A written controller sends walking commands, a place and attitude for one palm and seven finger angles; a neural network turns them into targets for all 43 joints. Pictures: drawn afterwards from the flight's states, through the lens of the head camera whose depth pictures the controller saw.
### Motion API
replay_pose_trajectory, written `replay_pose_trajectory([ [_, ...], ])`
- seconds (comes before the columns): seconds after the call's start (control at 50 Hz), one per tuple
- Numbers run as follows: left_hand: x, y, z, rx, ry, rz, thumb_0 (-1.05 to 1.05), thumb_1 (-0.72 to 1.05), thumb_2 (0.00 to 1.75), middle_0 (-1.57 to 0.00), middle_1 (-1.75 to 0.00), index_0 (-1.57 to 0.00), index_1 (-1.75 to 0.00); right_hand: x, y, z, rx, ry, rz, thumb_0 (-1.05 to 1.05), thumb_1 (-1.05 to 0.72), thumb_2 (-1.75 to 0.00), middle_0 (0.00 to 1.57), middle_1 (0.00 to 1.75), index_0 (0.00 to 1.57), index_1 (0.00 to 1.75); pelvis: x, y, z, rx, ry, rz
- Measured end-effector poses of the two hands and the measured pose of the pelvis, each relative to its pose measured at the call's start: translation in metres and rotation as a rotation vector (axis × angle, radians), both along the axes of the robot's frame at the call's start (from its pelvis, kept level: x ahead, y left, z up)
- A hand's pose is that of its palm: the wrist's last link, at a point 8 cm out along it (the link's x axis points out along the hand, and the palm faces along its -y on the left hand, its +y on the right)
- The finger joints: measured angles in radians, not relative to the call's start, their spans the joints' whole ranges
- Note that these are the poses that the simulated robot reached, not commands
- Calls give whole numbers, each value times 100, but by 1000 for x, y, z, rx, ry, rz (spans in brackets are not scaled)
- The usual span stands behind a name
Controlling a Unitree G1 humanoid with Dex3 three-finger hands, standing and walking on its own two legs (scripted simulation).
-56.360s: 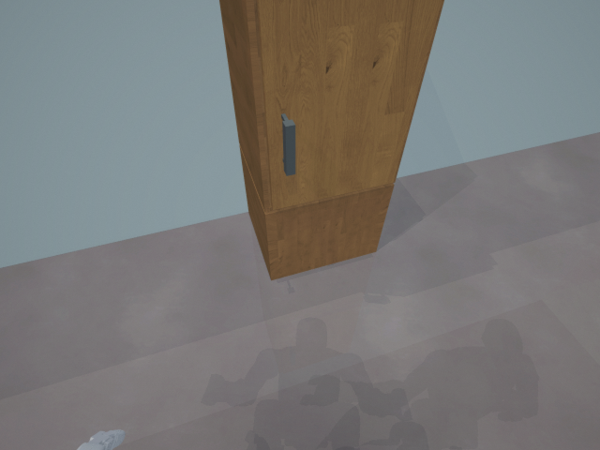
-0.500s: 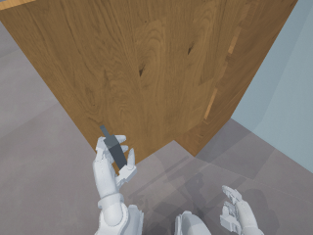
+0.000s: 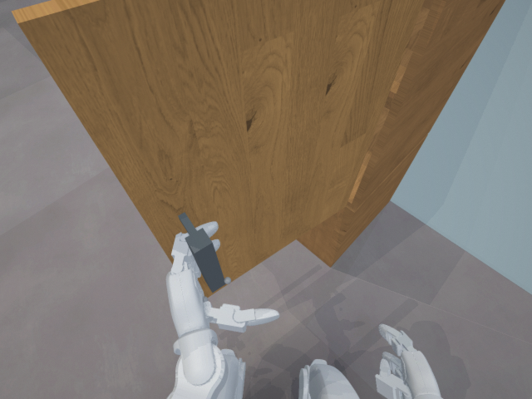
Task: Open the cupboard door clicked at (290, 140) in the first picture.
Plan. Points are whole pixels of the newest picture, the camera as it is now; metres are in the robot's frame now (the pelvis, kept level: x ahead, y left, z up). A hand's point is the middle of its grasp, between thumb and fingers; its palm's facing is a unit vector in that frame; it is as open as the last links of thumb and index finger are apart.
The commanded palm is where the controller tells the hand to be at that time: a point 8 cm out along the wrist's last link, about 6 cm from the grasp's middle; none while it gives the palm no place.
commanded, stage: open thumb and fingers to let go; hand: left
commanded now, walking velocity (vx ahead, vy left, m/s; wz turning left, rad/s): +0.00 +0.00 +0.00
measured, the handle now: (201, 253) +0.32 +0.12 +0.02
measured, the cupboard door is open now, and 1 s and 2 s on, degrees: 79 81 81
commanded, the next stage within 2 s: slide the hand sideways off the handle in 0.12 s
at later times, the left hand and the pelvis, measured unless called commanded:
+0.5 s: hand (219, 307) +0.25 +0.08 +0.02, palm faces -0.14 -0.99 +0.03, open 15.9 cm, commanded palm +0.23 +0.12 +0.02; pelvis -0.01 +0.03 -0.01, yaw -1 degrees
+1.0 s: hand (193, 333) +0.21 +0.11 +0.02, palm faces -0.05 -1.00 +0.01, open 15.9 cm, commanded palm +0.18 +0.18 +0.02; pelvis +0.01 +0.03 -0.01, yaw -2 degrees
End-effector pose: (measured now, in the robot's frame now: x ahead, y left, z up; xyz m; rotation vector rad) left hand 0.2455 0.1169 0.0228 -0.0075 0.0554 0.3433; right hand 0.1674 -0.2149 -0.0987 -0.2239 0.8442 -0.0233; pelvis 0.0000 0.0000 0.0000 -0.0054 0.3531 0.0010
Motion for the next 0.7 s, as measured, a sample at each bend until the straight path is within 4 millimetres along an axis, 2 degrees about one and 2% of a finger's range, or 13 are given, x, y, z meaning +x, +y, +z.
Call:
replay_pose_trajectory([
  [0.26,-2,6,0,17,-2,-35,-1,-50,30,-42,-70,-45,-71,6,21,2,16,-35,35,1,-91,-90,20,30,20,29,-6,11,-2,-13,-5,4],
  [0.4,-10,20,-1,65,-32,-419,-1,-50,30,-29,-48,-23,-50,0,18,1,16,-45,6,1,-91,-90,20,30,20,30,-9,19,-8,-22,-14,11],
  [0.48,-13,20,-1,-17,-23,-483,-1,-51,30,-20,-39,-21,-44,-4,17,3,10,-52,-28,1,-91,-90,20,30,20,30,-10,26,-9,-28,-20,-1],
  [0.7,-15,18,-1,-40,-24,-454,-1,-51,30,-21,-42,-28,-37,-3,27,8,12,-48,-40,1,-91,-90,20,30,20,29,-3,36,-12,-24,5,-25],
])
